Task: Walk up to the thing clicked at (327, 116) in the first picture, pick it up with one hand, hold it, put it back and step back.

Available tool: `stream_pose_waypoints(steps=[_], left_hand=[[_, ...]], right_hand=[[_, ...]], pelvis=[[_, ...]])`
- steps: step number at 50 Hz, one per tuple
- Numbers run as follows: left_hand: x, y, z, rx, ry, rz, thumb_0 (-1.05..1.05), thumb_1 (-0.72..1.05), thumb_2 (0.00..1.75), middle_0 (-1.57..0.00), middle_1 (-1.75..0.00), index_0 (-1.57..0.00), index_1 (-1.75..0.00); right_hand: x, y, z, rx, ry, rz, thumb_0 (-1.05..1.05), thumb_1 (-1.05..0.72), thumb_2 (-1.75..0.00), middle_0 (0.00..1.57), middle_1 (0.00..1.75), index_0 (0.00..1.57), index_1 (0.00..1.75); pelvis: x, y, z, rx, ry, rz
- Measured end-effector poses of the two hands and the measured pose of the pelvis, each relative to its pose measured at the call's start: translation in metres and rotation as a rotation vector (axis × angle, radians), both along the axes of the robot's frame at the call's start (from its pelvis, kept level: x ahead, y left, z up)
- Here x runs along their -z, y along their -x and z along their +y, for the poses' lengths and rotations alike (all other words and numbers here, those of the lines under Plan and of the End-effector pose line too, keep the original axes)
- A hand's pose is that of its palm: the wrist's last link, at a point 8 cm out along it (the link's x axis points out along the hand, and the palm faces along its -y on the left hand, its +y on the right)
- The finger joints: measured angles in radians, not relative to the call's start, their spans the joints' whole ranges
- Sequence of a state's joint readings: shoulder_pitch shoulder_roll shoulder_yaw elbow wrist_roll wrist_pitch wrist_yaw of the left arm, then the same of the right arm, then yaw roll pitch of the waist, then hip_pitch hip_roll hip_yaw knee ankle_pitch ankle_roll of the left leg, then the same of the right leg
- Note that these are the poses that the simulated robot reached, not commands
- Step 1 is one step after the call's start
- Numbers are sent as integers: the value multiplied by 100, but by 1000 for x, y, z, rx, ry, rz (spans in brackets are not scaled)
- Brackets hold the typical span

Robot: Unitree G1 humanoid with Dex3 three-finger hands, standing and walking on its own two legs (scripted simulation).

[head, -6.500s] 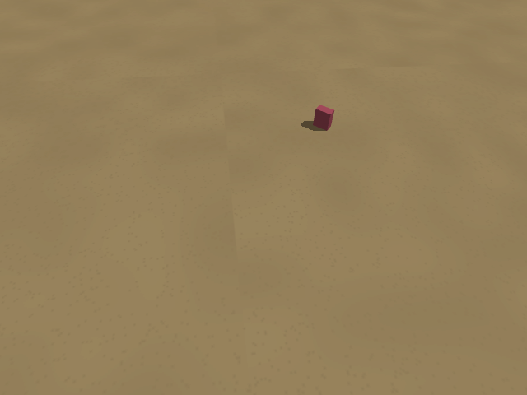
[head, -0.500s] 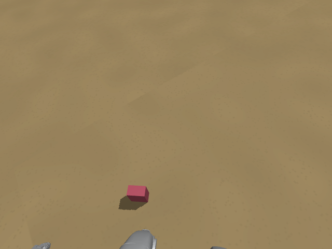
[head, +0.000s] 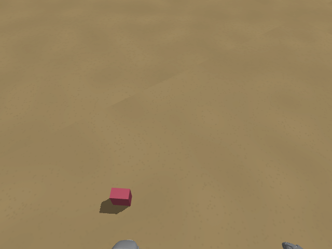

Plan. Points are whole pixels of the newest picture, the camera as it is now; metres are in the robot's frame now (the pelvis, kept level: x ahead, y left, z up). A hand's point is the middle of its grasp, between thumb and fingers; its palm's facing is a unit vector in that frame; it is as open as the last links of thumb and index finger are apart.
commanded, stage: walk up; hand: left
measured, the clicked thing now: (121, 197) +0.44 +0.24 -0.69
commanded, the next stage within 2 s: stand in 0.64 s
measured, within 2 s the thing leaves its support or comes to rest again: neither
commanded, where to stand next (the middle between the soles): +0.06 +0.01 m, yaw -2 degrees
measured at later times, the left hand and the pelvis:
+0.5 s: hand (68, 246) +0.14 +0.24 -0.11, palm faces -0.04 -0.93 -0.36, open 7.4 cm; pelvis +0.01 -0.01 +0.03, yaw -2 degrees
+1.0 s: hand out of the picture +0.09 +0.26 -0.13, palm faces -0.05 -0.94 -0.32, open 7.4 cm; pelvis +0.01 +0.01 +0.03, yaw -2 degrees
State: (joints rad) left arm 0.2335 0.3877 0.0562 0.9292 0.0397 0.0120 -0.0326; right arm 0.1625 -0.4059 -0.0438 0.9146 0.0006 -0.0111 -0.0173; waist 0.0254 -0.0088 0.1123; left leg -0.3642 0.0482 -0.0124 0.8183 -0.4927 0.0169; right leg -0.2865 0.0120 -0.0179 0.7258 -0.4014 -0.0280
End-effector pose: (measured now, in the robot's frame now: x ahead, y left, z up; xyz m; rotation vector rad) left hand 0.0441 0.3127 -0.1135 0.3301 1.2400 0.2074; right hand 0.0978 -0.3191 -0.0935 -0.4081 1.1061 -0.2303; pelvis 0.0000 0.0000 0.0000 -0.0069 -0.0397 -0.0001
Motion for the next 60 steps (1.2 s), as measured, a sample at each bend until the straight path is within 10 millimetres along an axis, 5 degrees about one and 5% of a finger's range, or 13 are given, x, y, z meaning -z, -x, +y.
stream_pose_waypoints(steps=[10, 29, 51, 60], left_hand=[[-4, -27, -20, 29, 19, -32, 1, 91, 90, -20, -30, -20, -30], [-39, -92, -26, 69, 13, -144, 1, 91, 90, -20, -30, -20, -30], [-23, -40, -6, 17, 32, 25, 1, 91, 90, -20, -30, -20, -30], [-24, -35, 0, 8, 22, 36, 1, 91, 90, -20, -30, -20, -30]], right_hand=[[-1, 34, -10, 34, -22, 59, 1, -90, -90, 20, 30, 21, 30], [-1, 18, 19, 58, -119, 42, 1, -90, -90, 20, 30, 21, 30], [-11, 17, 33, 74, -98, 95, 0, -90, -90, 20, 30, 21, 30], [-9, 9, 40, 64, -108, 96, 0, -90, -90, 20, 30, 21, 30]], pelvis=[[-8, -5, -12, 18, -6, -7], [-28, -10, -4, 34, -10, -12], [-35, -10, 13, 28, -6, 8], [-35, -13, 17, 25, -5, 12]])
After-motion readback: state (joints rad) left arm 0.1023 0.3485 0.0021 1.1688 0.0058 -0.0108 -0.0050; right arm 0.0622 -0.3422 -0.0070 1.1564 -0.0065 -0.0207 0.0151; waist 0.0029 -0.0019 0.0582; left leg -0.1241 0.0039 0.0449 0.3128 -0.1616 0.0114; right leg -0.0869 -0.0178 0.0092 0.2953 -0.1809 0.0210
